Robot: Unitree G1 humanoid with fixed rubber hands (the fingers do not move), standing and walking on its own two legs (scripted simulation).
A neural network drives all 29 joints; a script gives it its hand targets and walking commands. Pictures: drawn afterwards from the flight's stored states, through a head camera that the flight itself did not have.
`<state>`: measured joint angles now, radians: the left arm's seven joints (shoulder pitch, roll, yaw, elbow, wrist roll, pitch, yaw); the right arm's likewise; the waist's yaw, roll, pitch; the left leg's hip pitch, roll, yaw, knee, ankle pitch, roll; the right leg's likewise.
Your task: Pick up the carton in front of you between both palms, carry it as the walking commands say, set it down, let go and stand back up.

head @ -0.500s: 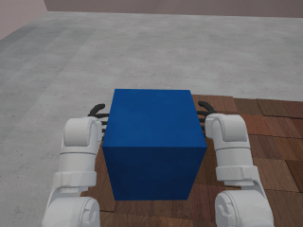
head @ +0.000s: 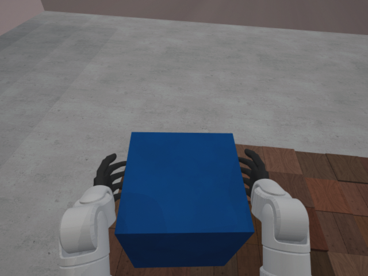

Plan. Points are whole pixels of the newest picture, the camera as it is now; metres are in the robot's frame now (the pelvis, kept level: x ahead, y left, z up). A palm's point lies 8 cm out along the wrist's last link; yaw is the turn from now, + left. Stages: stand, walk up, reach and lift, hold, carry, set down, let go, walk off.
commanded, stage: carry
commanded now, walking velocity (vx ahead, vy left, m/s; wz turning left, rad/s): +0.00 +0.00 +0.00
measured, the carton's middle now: (181, 203) +0.29 +0.01 +0.02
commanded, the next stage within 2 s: none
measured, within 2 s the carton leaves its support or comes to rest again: neither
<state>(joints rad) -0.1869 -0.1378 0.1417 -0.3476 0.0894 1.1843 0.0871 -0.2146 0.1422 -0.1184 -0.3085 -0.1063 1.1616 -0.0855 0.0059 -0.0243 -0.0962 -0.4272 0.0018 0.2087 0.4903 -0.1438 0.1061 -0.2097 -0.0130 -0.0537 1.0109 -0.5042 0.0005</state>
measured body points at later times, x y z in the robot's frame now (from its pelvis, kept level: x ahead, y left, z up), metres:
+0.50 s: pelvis +0.22 -0.04 -0.02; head +0.21 -0.06 +0.43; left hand +0.54 +0.11 +0.08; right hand +0.55 -0.19 +0.07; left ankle +0.10 +0.08 -0.73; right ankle +0.29 -0.11 -0.75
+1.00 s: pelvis +0.22 -0.02 -0.02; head +0.23 -0.01 +0.43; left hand +0.57 +0.15 +0.09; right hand +0.59 -0.15 +0.10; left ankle +0.11 +0.08 -0.73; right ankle +0.29 -0.11 -0.75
